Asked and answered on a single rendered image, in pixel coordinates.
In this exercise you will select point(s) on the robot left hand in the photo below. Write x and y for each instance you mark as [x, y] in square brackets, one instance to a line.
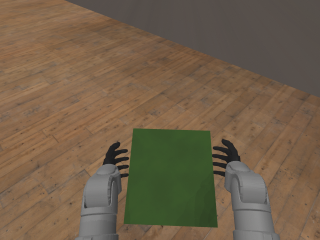
[110, 157]

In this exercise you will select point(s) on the robot right forearm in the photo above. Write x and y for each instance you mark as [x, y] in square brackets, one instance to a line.
[250, 203]

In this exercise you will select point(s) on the carton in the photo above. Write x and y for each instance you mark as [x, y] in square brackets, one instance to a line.
[171, 179]

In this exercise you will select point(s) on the robot left forearm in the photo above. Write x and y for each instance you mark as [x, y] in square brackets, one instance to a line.
[100, 205]

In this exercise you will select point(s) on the robot right hand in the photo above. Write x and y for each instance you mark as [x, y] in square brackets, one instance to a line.
[232, 155]

